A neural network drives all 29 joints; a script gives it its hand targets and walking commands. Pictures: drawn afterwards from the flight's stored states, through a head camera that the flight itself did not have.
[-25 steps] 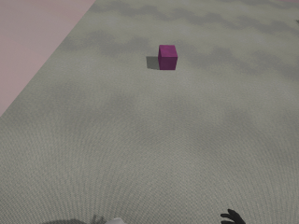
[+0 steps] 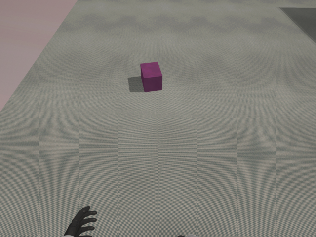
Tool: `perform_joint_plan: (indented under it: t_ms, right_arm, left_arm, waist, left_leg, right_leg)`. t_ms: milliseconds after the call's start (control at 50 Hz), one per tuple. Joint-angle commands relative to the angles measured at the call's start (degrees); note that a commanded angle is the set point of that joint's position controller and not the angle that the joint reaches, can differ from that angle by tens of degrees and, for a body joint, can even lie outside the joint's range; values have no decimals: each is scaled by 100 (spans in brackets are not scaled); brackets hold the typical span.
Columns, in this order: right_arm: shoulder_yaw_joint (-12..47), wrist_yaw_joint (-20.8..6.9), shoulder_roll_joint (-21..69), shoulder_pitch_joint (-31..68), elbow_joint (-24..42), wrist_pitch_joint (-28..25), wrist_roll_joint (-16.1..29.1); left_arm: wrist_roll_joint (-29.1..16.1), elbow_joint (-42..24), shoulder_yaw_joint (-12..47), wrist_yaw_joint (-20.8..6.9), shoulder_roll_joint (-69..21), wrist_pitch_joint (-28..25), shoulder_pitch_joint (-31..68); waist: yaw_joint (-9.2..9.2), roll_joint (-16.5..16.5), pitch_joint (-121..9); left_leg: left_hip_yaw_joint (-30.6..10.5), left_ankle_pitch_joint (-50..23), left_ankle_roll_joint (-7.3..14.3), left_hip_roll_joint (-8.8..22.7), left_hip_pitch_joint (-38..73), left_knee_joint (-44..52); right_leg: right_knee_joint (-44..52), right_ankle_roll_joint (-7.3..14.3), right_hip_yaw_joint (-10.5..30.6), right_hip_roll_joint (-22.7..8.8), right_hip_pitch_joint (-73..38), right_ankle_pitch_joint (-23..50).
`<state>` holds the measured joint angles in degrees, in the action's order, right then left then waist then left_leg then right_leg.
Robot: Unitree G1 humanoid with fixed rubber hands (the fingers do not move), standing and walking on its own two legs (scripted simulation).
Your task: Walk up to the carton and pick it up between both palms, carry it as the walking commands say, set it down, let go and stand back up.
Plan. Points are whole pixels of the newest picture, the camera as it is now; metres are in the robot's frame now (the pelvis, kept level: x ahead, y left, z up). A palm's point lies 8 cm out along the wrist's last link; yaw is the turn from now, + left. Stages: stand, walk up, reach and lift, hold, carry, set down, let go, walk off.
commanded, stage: walk up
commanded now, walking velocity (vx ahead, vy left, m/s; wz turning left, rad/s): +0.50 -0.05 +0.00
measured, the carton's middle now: (151, 76) +1.54 -0.05 -0.67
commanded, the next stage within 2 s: none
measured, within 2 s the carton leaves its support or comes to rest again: neither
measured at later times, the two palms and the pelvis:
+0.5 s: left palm out of the picture +0.14 +0.25 -0.14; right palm (208, 146) +0.41 -0.20 -0.10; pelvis +0.25 +0.03 +0.00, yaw -1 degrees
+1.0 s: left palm (109, 103) +0.66 +0.17 -0.11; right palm (232, 165) +0.34 -0.26 -0.11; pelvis +0.49 -0.04 +0.01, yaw +0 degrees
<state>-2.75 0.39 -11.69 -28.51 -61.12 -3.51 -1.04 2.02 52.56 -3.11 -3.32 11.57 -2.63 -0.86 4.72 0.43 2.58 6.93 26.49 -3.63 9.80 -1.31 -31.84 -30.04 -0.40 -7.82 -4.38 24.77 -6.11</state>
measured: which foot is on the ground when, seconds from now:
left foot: down 0.00-0.00, up 0.02-0.44, down 0.46-1.00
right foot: down 0.00-0.48, up 0.50-1.00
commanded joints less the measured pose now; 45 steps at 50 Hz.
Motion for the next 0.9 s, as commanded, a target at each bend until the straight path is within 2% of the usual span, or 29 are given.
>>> perform_joint_plan:
  t_ms: [0, 20, 40, 60, 80, 100, 120, 160, 200, 260, 280, 340, 380, 400, 420, 440, 460, 480, 500, 520, 540, 560, 580, 600, 640, 720, 800, 880]
  right_arm:
    - [11, -37, -310, 76, 609, -101, 37]
    - [-23, -34, -556, 489, 627, -132, -30]
    - [-24, -46, -472, 756, 595, -151, -41]
    - [-25, -63, -359, 770, 486, -101, -57]
    - [-35, -95, -273, 640, 408, -19, -77]
    - [-53, -132, -264, 610, 400, 58, -91]
    - [-79, -166, -278, 645, 394, 138, -105]
    - [-113, -215, -296, 996, 457, 275, -92]
    - [-94, -293, -276, 1545, 594, 343, -34]
    - [-15, -356, -239, 2389, 876, 301, 51]
    - [0, -348, -225, 2547, 884, 288, 67]
    - [8, -297, -211, 2978, 965, 225, 51]
    - [11, -258, -230, 3022, 1039, 156, 7]
    - [-2, -226, -284, 2804, 1007, 116, -12]
    - [-51, -183, -399, 2276, 866, 66, -19]
    - [-135, -124, -602, 1392, 536, 13, -19]
    - [-250, -54, -1097, 449, 289, -14, -79]
    - [-452, 66, -2033, -332, 173, 27, -113]
    - [-359, 69, -1903, 23, 219, 61, -14]
    - [-232, 45, -1373, 625, 288, 14, -40]
    - [-133, 7, -925, 941, 304, -43, -51]
    - [-72, -9, -616, 1095, 292, -95, -39]
    - [-15, -11, -449, 1099, 267, -143, -24]
    - [-1, -17, -421, 949, 216, -190, -23]
    - [4, -11, -507, 647, 160, -249, -13]
    - [-22, 40, -631, 118, 29, -246, -3]
    - [-42, 61, -655, -145, -60, -215, -25]
    - [-137, 101, -837, -214, -104, -152, -45]
  left_arm:
    - [-11, 529, -505, 259, 1875, -90, -2857]
    - [-25, 510, -460, 260, 1613, -87, -2580]
    - [4, 429, -346, 252, 1195, -165, -2190]
    - [-7, 354, -241, 245, 815, -237, -1732]
    - [-29, 321, -177, 252, 600, -289, -1496]
    - [-54, 344, -145, 257, 521, -324, -1462]
    - [-73, 368, -122, 256, 535, -356, -1552]
    - [-93, 433, -85, 259, 566, -379, -1829]
    - [-94, 479, -52, 279, 567, -373, -2019]
    - [-114, 612, -26, 277, 528, -318, -2094]
    - [-106, 669, -40, 277, 570, -299, -2218]
    - [-86, 862, -74, 332, 716, -265, -2658]
    - [-74, 938, -96, 367, 763, -221, -2766]
    - [-74, 960, -98, 374, 788, -200, -2717]
    - [-102, 952, -86, 369, 827, -182, -2567]
    - [-125, 957, -44, 357, 777, -162, -2485]
    - [-106, 981, 49, 374, 535, -157, -2716]
    - [-100, 812, -54, 371, 406, -123, -3039]
    - [-14, 800, -105, 357, 601, -78, -2898]
    - [-42, 747, -82, 313, 496, -82, -2611]
    - [-60, 747, -52, 282, 271, -77, -2425]
    - [-58, 746, -58, 246, 182, -33, -2311]
    - [-27, 775, -56, 207, 129, 44, -2361]
    - [-14, 768, -75, 177, 114, 105, -2385]
    - [2, 699, -99, 134, 170, 170, -2157]
    - [-15, 341, -105, 35, 151, 252, -1193]
    - [-94, 61, -44, -66, 80, 246, -399]
    - [-108, -156, -20, -130, 158, 210, 134]
  waist:
    - [-1320, -2102, -1791]
    - [-1167, -1395, -1397]
    - [-1048, -739, -861]
    - [-764, -293, -509]
    - [-556, -346, -431]
    - [-438, -525, -348]
    - [-382, -648, -268]
    - [-393, -731, -36]
    - [-471, -904, 209]
    - [-493, -1173, 507]
    - [-572, -1153, 568]
    - [-801, -863, 653]
    - [-792, -881, 533]
    - [-668, -851, 389]
    - [-379, -619, 106]
    - [-41, -218, -426]
    - [247, 627, -1069]
    - [349, 1684, -1527]
    - [92, 900, -1343]
    - [-141, 716, -722]
    - [-291, 553, -279]
    - [-396, 596, -89]
    - [-497, 733, -56]
    - [-547, 814, -109]
    - [-533, 840, -134]
    - [-294, 826, 256]
    - [-81, 866, 568]
    - [-15, 1007, 676]
  left_leg:
    - [-351, 627, 445, -559, -3827, -3981]
    - [-693, 282, 567, -210, -4001, -4428]
    - [-772, -312, 580, -23, -4028, -4411]
    - [-824, -833, 524, 157, -3762, -4152]
    - [-874, -1036, 463, 192, -3382, -3905]
    - [-860, -1157, 388, 162, -3129, -3702]
    - [-781, -1296, 332, 110, -3099, -3561]
    - [-662, -1640, 247, 60, -3266, -3212]
    - [-523, -1918, 202, 22, -3392, -2633]
    - [-209, -2283, 117, -172, -2722, -1321]
    - [-42, -2281, 86, -268, -2547, -1050]
    - [133, -1959, 91, -310, -2737, -583]
    - [147, -1604, 155, -341, -2644, -326]
    - [126, -1479, 181, -378, -2295, -139]
    - [206, -1586, 232, -503, -1567, 270]
    - [358, -1560, 347, -647, -501, 577]
    - [-1069, -979, 524, 435, 883, 812]
    - [-4277, -651, 947, 2284, 1690, 1918]
    - [-4190, -826, 1014, 2364, 1096, 1916]
    - [-3372, -1139, 954, 1912, 373, 1851]
    - [-2459, -1670, 878, 1447, -148, 1796]
    - [-1820, -2050, 784, 1089, -440, 1863]
    - [-1389, -2600, 669, 857, -621, 1901]
    - [-1153, -3145, 664, 790, -632, 1859]
    - [-853, -3647, 685, 737, -545, 1799]
    - [-777, -3184, 770, 823, -391, 2043]
    - [-644, -2604, 799, 842, -308, 2318]
    - [-520, -2613, 800, 986, -173, 2359]
  right_leg:
    - [1798, 988, 3810, -2468, -4161, -2355]
    - [1767, 989, 3558, -2255, -3789, -2156]
    - [1628, 950, 3059, -2085, -3161, -1279]
    - [1650, 845, 2501, -1815, -2511, -436]
    - [1707, 708, 2124, -1619, -2038, 111]
    - [1762, 636, 1861, -1452, -1793, 428]
    - [1802, 628, 1686, -1416, -1717, 623]
    - [1949, 618, 1421, -1408, -1708, 736]
    - [2170, 564, 1053, -1345, -1723, 412]
    - [2397, 474, 404, -816, -1258, -488]
    - [2446, 525, 347, -801, -1241, -579]
    - [2341, 715, 578, -1071, -1811, -196]
    - [2025, 740, 799, -1165, -2107, 250]
    - [1700, 710, 866, -1162, -2103, 561]
    - [998, 638, 713, -1044, -1989, 991]
    - [-96, 506, 332, -697, -1805, 1266]
    - [-1679, 270, 138, -250, -739, -108]
    - [-3454, 28, 390, 499, 957, -2480]
    - [-4119, 93, 1200, 19, 1021, -2239]
    - [-4122, 106, 1202, -113, 1059, -1732]
    - [-3934, 68, 1147, -283, 1000, -1249]
    - [-3741, 0, 1019, -388, 923, -976]
    - [-3626, -71, 920, -388, 755, -745]
    - [-3597, -122, 811, -335, 682, -610]
    - [-3416, -171, 696, -323, 722, -361]
    - [-2632, -207, 544, -406, 1218, 123]
    - [-1337, -186, 388, -349, 1124, 422]
    - [-493, -172, 291, -272, 787, 230]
